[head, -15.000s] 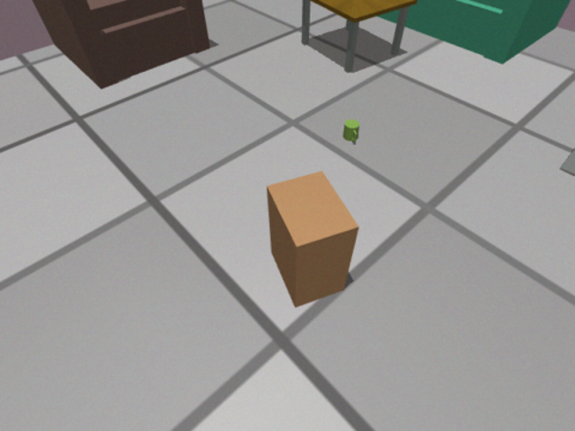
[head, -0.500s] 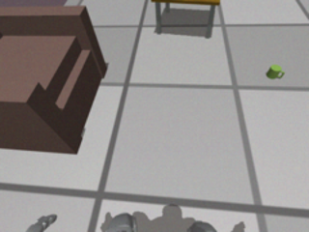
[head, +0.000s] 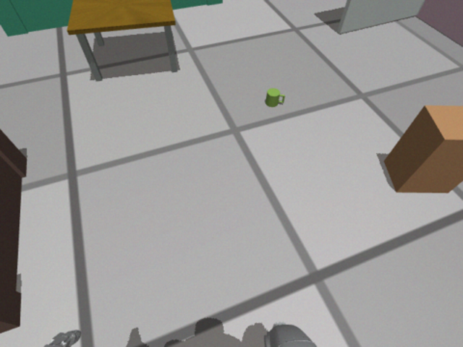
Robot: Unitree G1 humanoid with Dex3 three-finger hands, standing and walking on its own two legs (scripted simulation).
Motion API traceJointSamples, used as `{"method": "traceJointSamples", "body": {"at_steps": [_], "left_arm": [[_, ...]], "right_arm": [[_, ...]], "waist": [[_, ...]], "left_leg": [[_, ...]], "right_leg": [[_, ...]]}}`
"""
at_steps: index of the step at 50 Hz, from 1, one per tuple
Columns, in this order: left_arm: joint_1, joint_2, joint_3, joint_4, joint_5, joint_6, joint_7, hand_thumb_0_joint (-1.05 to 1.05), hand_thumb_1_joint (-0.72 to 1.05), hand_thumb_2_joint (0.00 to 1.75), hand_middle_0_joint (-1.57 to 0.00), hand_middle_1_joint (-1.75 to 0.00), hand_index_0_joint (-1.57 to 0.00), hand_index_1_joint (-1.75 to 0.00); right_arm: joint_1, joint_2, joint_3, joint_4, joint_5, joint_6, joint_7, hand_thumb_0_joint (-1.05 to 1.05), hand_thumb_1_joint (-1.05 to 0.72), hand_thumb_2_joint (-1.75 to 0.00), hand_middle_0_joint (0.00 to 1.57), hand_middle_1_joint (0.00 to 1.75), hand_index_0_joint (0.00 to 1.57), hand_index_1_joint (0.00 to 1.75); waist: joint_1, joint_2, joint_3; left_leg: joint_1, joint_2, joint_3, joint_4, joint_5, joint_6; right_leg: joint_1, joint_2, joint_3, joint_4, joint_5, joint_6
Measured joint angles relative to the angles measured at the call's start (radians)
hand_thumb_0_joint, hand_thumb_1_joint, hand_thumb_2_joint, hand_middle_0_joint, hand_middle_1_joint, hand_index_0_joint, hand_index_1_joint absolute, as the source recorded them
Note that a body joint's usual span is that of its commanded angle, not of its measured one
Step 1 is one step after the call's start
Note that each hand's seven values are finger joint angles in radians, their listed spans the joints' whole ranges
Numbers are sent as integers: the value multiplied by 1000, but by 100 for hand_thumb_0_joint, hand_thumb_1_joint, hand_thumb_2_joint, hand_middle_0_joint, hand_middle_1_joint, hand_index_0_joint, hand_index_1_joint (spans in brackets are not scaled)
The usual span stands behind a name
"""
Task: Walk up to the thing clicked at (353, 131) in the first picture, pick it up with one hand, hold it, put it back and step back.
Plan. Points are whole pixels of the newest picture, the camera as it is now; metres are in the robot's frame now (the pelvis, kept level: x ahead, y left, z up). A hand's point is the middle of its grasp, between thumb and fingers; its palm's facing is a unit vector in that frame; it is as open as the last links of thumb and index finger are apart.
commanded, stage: walk up
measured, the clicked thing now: (275, 98) +1.55 -0.36 -0.73
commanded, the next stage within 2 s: stand in 1.72 s
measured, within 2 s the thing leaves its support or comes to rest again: neither
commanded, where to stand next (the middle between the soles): +0.08 +0.00 m, yaw -23 degrees
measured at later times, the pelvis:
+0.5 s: pelvis +0.02 +0.00 -0.04, yaw -15 degrees
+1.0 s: pelvis +0.00 -0.01 -0.02, yaw -22 degrees
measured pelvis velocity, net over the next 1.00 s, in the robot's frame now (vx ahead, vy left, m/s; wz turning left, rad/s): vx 0.00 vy -0.01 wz -0.39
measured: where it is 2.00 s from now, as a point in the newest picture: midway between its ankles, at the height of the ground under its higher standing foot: outside the picture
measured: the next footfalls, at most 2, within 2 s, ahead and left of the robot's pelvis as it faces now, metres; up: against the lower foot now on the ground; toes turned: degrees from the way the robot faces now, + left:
right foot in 0.12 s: +0.03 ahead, -0.14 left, +0.00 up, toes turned -17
left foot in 0.42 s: +0.12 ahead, +0.11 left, +0.00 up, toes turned -19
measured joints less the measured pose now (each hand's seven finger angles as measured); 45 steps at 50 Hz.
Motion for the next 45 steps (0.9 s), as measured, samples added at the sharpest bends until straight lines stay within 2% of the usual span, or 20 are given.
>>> {"method": "traceJointSamples", "body": {"at_steps": [3, 6, 7, 10, 12, 17, 20, 21, 23, 25, 27, 30, 32, 33, 34, 36, 38, 43, 44, 45], "left_arm": [[-13, -1, 0, 1, 3, -8, 7, 1, 91, 89, -20, -30, -20, -30], [-16, -4, 2, -4, 11, -32, 19, 1, 91, 89, -20, -30, -20, -30], [-21, -13, 5, -5, 16, -41, 27, 1, 91, 89, -20, -30, -20, -30], [-15, -28, -6, -17, 12, -53, 44, 1, 91, 89, -20, -30, -20, -30], [-10, -40, -16, -17, 10, -50, 52, 1, 91, 89, -20, -30, -20, -30], [-1, -50, -26, -29, 19, -42, 55, 1, 91, 89, -20, -30, -20, -30], [-6, -44, -25, -38, 19, -30, 52, 1, 90, 89, -20, -30, -20, -30], [-11, -39, -23, -39, 16, -23, 52, 1, 90, 89, -20, -30, -20, -30], [-29, -32, -14, -29, 8, -8, 56, 1, 90, 89, -20, -30, -20, -30], [-37, -31, -12, -13, 11, -1, 60, 1, 91, 89, -20, -30, -20, -30], [-39, -20, -3, 0, 10, -4, 52, 1, 91, 89, -20, -30, -20, -30], [-33, -10, 12, 15, 6, -12, 30, 1, 91, 89, -20, -30, -20, -30], [-19, -7, 18, 23, 10, -23, 23, 1, 91, 89, -20, -30, -20, -30], [-12, -8, 22, 29, 14, -32, 23, 1, 91, 89, -20, -30, -20, -30], [-8, -14, 25, 36, 21, -38, 27, 1, 91, 89, -20, -30, -20, -30], [6, -17, 21, 46, 30, -43, 32, 1, 91, 89, -20, -30, -20, -30], [14, -30, 10, 60, 28, -45, 36, 1, 91, 89, -20, -30, -20, -30], [12, -59, -17, 85, 23, -44, 36, 1, 91, 89, -20, -30, -20, -30], [7, -61, -20, 90, 21, -42, 35, 1, 91, 89, -20, -30, -20, -30], [-4, -60, -21, 99, 17, -39, 36, 1, 91, 89, -20, -30, -20, -30]], "right_arm": [[2, -20, -8, -12, 1, 20, 4, 1, -90, -90, 20, 30, 21, 30], [0, -37, -12, -19, 12, 45, 5, 1, -90, -90, 20, 30, 21, 30], [-13, -41, -15, -13, 17, 56, 2, 1, -90, -90, 20, 30, 21, 30], [-63, -29, -9, 0, 25, 81, -10, 1, -90, -90, 20, 30, 21, 30], [-87, -23, -3, -1, 33, 75, -12, 1, -90, -90, 20, 30, 21, 30], [-128, -7, 7, -6, 33, 57, -13, 1, -90, -90, 20, 30, 21, 30], [-138, -1, 7, 1, 31, 42, -16, 1, -90, -90, 20, 30, 21, 30], [-138, 4, 4, 4, 28, 34, -17, 1, -90, -90, 20, 30, 21, 30], [-138, 18, 5, 12, 18, 24, -19, 1, -90, -90, 20, 30, 21, 30], [-134, 20, 10, 16, 18, 20, -13, 1, -90, -90, 20, 30, 21, 30], [-129, 26, 14, 20, 13, 17, -17, 1, -90, -90, 20, 30, 21, 30], [-114, 15, 16, 23, 5, 16, -17, 1, -90, -90, 20, 30, 21, 30], [-102, -5, 16, 25, 3, 25, -15, 1, -90, -90, 20, 30, 21, 30], [-98, -16, 15, 26, 4, 32, -15, 1, -90, -90, 20, 30, 21, 30], [-100, -26, 11, 32, 7, 39, -18, 1, -90, -90, 20, 30, 21, 30], [-107, -28, 9, 54, 13, 57, -29, 1, -90, -90, 20, 30, 21, 30], [-118, -35, 7, 74, 22, 61, -33, 1, -90, -90, 20, 30, 21, 30], [-132, -41, 9, 110, 29, 39, -29, 1, -90, -90, 20, 30, 21, 30], [-134, -38, 10, 117, 29, 35, -28, 1, -90, -90, 20, 30, 21, 30], [-139, -27, 10, 128, 27, 30, -28, 1, -90, -90, 20, 30, 21, 30]], "waist": [[-8, 13, 8], [-2, 31, 8], [2, 49, 19], [29, 45, 36], [38, 49, 38], [55, 42, 35], [60, 23, 31], [58, 9, 30], [63, -26, 39], [62, -13, 42], [59, -14, 46], [54, -6, 43], [54, 8, 31], [55, 22, 27], [52, 42, 33], [57, 37, 27], [62, 37, 24], [62, 39, 7], [61, 36, 4], [59, 20, 7]], "left_leg": [[-12, 27, 21, 55, -40, -13], [-53, 69, 30, 192, -116, -27], [-81, 79, -7, 274, -139, -26], [-166, 18, -124, 496, -253, -38], [-202, 4, -162, 534, -233, -38], [-220, -7, -198, 461, -175, -31], [-166, -31, -194, 320, -130, -20], [-145, -43, -190, 272, -114, -32], [-144, -55, -163, 286, -120, -59], [-145, -24, -160, 303, -130, -57], [-134, 1, -153, 289, -122, -61], [-129, 31, -146, 267, -109, -71], [-138, 53, -143, 282, -117, -75], [-149, 70, -146, 307, -131, -73], [-160, 82, -169, 340, -139, -56], [-179, 48, -210, 396, -225, -37], [-186, 20, -225, 424, -255, -28], [-140, -7, -199, 302, -163, -15], [-117, -15, -195, 251, -118, -20], [-104, -24, -187, 229, -91, -46]], "right_leg": [[50, -8, -39, -100, 6, -5], [131, 20, -65, -242, 47, -17], [127, 39, -64, -216, 31, -18], [107, 53, -17, -151, 6, -28], [105, 59, 7, -145, 6, -25], [69, 69, 61, -92, -12, -15], [30, 67, 89, -27, -40, -2], [15, 61, 98, 3, -54, 5], [-13, 58, 125, 72, -92, -3], [-43, 85, 93, 182, -177, -5], [-54, 81, 52, 247, -196, -10], [-11, 48, -4, 153, -186, -18], [58, 40, -28, -5, -132, -23], [83, 50, -35, -67, -67, -24], [88, 67, -45, -67, -51, -28], [77, 70, -33, -38, -63, -39], [79, 68, -16, -41, -60, -42], [74, 61, 13, -53, -45, -31], [69, 58, 18, -47, -47, -27], [68, 49, 28, -40, -49, -23]]}}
